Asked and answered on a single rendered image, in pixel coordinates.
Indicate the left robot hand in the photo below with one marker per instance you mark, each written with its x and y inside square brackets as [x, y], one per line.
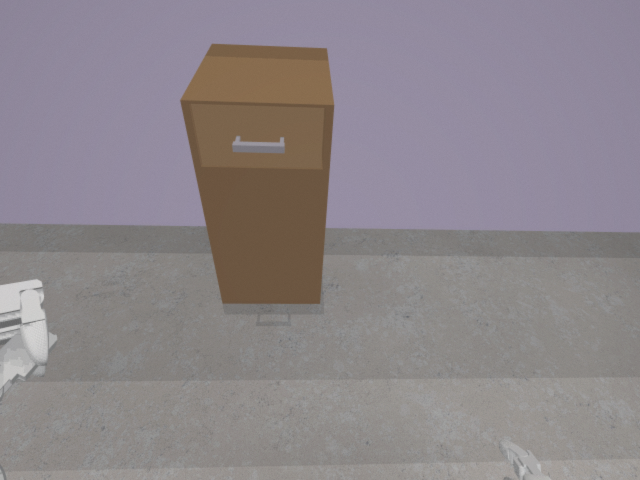
[24, 331]

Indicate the handle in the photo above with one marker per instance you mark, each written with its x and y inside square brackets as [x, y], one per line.
[258, 147]

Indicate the right robot hand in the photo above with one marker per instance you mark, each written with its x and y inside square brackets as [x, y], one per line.
[526, 466]

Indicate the cabinet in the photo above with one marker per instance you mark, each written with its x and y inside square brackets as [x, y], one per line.
[266, 225]

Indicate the drawer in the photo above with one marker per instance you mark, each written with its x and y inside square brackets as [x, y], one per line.
[218, 125]

